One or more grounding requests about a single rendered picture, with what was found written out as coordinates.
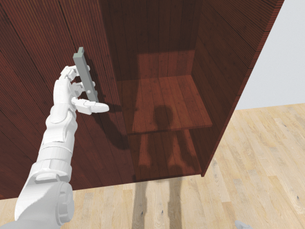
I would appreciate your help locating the left robot upper arm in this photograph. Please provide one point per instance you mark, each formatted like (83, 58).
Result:
(43, 206)

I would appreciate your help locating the handle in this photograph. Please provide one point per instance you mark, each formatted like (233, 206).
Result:
(84, 74)

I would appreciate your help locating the robot left forearm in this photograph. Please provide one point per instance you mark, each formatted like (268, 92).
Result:
(54, 160)

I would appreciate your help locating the wardrobe door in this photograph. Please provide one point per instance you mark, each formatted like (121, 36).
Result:
(38, 39)

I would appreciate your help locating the robot left hand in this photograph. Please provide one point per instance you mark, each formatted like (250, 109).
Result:
(65, 92)

